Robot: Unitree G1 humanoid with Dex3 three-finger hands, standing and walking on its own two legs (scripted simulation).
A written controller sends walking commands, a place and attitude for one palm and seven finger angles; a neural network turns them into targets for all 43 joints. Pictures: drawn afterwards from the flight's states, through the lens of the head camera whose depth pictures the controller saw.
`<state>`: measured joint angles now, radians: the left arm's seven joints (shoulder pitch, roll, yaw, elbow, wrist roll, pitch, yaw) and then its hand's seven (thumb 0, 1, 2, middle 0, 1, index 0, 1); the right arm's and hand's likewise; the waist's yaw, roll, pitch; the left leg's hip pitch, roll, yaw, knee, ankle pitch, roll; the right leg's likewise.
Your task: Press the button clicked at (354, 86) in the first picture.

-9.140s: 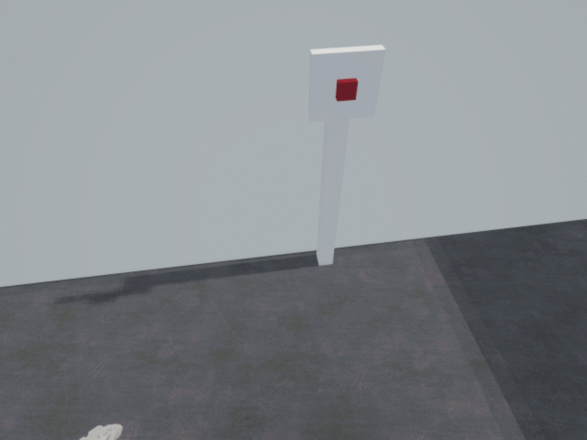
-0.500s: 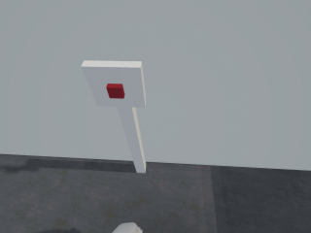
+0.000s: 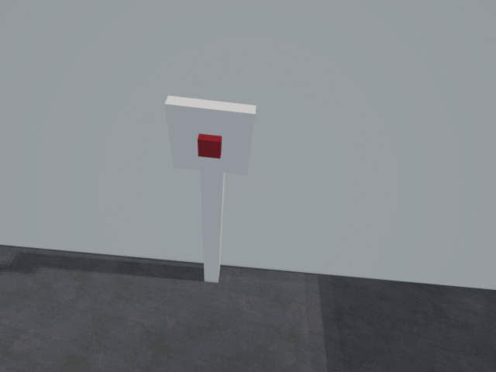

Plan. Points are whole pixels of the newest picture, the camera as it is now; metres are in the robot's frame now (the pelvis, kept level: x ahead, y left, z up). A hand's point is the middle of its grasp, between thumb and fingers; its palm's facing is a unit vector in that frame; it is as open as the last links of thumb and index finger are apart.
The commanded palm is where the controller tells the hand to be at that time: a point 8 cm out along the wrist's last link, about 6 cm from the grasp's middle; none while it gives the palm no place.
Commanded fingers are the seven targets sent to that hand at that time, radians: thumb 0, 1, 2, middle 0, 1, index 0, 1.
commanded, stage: come to a stop and stand still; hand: left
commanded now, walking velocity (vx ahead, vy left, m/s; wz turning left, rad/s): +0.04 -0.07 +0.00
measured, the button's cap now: (210, 145) +0.55 +0.12 +0.03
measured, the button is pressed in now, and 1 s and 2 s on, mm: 0 0 0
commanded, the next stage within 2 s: look again from close up in 0.64 s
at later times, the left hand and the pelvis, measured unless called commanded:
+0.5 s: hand out of the picture +0.01 +0.10 -0.18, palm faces +0.07 -0.97 -0.22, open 7.2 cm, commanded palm none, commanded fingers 0.00 0.90 0.90 -0.20 -0.30 -0.20 -0.30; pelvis -0.01 -0.08 -0.01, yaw +2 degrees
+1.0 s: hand out of the picture -0.06 +0.11 -0.20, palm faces +0.07 -0.99 -0.14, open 7.4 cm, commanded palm none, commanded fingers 0.00 0.90 0.90 -0.20 -0.30 -0.20 -0.30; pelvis -0.03 -0.04 -0.01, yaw +1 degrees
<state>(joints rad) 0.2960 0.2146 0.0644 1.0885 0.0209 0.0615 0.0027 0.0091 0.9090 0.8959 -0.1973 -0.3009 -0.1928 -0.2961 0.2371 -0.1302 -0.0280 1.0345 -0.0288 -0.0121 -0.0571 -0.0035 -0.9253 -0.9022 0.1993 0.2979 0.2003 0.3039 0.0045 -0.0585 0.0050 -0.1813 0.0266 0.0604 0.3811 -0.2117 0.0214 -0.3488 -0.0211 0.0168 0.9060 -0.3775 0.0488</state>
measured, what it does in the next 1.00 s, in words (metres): steps on the spot: right foot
